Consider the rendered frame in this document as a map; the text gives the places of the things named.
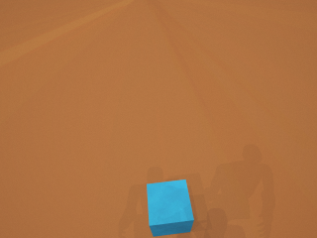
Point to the carton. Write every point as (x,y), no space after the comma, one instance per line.
(169,207)

